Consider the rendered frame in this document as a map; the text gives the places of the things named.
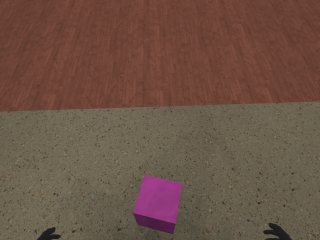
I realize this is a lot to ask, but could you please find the right robot hand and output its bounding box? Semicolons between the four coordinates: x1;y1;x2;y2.
263;223;292;240

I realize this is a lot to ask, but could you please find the left robot hand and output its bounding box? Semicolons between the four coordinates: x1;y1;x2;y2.
37;227;61;240

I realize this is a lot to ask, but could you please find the carton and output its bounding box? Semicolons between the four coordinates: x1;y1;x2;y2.
133;175;182;234

